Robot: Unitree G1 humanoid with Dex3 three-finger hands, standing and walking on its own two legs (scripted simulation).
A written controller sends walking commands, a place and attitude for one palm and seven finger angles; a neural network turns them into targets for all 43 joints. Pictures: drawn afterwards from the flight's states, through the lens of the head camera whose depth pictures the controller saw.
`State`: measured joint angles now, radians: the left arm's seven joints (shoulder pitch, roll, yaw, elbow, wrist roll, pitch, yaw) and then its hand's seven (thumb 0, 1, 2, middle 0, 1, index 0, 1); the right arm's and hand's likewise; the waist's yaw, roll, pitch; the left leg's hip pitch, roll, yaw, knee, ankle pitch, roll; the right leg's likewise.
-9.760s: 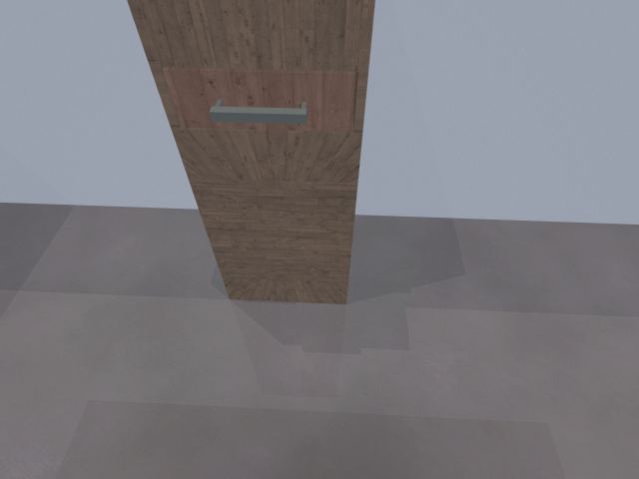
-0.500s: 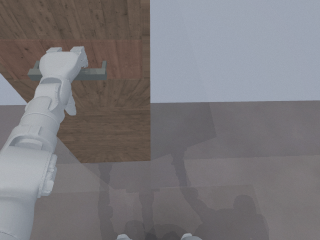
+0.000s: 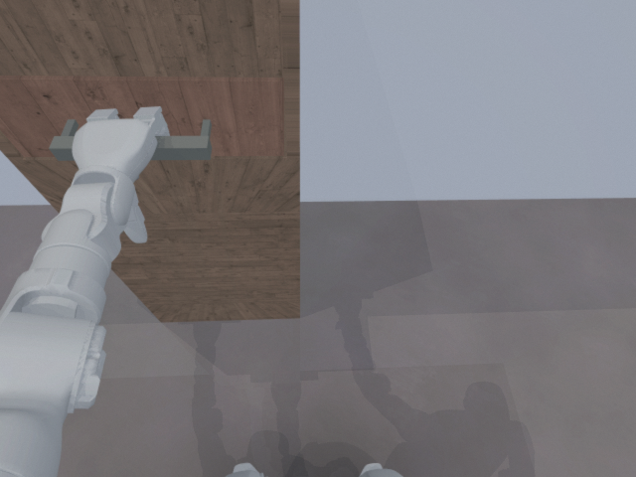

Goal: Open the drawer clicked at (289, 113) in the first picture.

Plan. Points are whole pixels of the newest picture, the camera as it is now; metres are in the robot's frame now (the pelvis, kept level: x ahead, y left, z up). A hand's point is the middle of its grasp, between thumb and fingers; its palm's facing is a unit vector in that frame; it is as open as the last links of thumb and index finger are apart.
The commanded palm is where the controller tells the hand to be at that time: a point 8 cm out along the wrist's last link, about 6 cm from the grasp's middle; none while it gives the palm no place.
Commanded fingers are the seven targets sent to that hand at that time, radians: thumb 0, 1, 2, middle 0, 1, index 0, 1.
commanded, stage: lower the fingers behind the handle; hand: left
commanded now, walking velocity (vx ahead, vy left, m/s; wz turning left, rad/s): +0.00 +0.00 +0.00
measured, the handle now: (136, 137) +0.55 +0.21 +0.08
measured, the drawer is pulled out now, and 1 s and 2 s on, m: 0.00 0.00 0.10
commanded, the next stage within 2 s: close the thumb around the handle in 0.02 s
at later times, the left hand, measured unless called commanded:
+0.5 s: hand (134, 176) +0.50 +0.21 +0.06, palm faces -0.06 -0.04 -1.00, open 9.8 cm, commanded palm +0.48 +0.21 +0.11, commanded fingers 0.00 0.62 0.78 -0.38 -1.32 -0.38 -1.32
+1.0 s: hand (138, 177) +0.50 +0.21 +0.06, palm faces -0.06 -0.02 -1.00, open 5.5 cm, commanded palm +0.47 +0.22 +0.11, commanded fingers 0.00 0.90 0.90 -0.40 -1.35 -0.40 -1.35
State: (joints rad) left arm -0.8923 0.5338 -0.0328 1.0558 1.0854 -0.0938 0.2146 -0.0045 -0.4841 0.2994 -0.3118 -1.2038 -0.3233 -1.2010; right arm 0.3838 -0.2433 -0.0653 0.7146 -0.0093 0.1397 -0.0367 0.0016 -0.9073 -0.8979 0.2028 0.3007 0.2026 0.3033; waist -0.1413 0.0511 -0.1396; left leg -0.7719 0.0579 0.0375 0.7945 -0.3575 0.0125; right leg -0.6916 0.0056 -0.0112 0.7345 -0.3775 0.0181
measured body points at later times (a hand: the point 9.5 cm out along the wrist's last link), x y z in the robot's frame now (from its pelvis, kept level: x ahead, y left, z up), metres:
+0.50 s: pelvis +0.01 +0.00 +0.00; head +0.10 +0.00 +0.44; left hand +0.50 +0.21 +0.11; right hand +0.01 -0.28 -0.13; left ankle +0.00 +0.11 -0.70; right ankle -0.03 -0.14 -0.70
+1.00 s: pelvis +0.01 -0.01 +0.00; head +0.10 -0.01 +0.44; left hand +0.50 +0.21 +0.11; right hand +0.00 -0.28 -0.13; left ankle +0.00 +0.11 -0.70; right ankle -0.03 -0.14 -0.70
